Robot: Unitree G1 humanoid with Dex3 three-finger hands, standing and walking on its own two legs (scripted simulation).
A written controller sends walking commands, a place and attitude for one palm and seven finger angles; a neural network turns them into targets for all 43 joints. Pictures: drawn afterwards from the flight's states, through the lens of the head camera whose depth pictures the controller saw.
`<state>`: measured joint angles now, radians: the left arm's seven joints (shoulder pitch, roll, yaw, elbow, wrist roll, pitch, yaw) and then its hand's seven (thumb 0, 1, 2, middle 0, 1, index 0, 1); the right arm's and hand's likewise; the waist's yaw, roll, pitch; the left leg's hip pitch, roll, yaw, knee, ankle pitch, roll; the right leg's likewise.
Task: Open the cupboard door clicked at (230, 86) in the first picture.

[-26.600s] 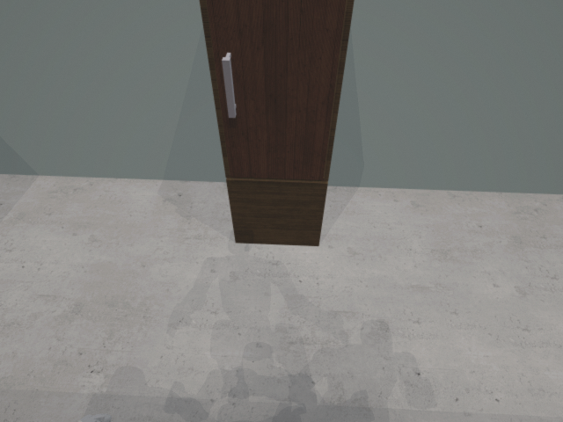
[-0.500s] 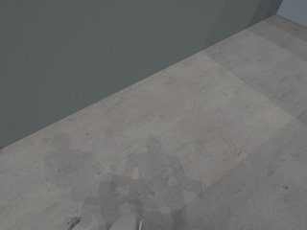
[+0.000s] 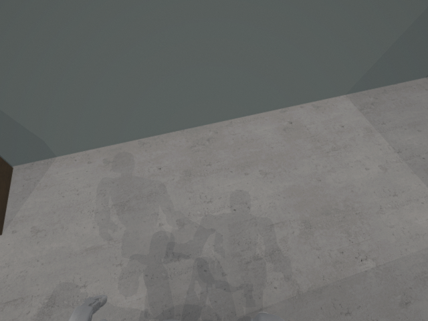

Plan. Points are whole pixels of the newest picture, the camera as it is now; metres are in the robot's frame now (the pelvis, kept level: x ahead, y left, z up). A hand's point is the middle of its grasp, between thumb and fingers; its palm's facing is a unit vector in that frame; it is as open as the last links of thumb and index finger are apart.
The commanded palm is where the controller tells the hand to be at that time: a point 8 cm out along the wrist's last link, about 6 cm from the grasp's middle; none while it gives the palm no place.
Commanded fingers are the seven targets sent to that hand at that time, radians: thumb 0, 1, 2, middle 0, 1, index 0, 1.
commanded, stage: turn to face it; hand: left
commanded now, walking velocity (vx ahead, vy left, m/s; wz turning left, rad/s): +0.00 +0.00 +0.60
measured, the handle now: out of the picture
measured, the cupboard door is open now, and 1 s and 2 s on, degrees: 50 50 50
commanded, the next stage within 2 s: take the last steps up to it in 1.62 s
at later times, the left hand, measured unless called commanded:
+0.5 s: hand out of the picture +0.00 +0.21 -0.18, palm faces +0.34 -0.91 -0.25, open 7.4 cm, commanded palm none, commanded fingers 0.00 0.90 0.90 -0.20 -0.30 -0.20 -0.30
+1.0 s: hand out of the picture -0.05 +0.15 -0.18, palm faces +0.61 -0.76 -0.21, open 7.4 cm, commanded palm none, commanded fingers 0.00 0.90 0.90 -0.20 -0.30 -0.20 -0.30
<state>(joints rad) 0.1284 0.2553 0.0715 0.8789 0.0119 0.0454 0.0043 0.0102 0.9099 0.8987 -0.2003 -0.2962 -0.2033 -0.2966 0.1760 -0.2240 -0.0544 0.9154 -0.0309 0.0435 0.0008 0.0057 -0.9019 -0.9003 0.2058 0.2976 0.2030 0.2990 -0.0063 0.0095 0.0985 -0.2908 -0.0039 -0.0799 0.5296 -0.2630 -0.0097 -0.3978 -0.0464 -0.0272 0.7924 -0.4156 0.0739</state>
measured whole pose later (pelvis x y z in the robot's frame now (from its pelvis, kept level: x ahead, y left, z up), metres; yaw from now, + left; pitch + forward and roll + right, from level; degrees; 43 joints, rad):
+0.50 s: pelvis +0.00 -0.02 -0.01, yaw +19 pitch +1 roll +0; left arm 0.18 0.26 0.07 0.92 0.02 0.06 0.01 0.01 0.91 0.90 -0.20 -0.30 -0.21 -0.30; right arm 0.14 -0.23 -0.05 0.88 -0.03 0.03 0.00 0.00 -0.91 -0.90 0.20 0.30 0.20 0.30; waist 0.01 -0.04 0.10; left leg -0.34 -0.01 0.00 0.59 -0.27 0.01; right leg -0.47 -0.09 -0.05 1.09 -0.48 0.08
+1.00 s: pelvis +0.02 -0.05 -0.01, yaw +38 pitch +0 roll +1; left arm 0.23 0.21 0.05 0.89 0.02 0.01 0.00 0.01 0.90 0.90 -0.21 -0.30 -0.21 -0.30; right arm 0.12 -0.25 -0.06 0.90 -0.02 0.06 0.03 0.01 -0.91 -0.90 0.20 0.30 0.20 0.30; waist 0.00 -0.04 0.10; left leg -0.29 0.01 0.08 0.58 -0.30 -0.03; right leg -0.25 -0.16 -0.20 0.63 -0.37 0.04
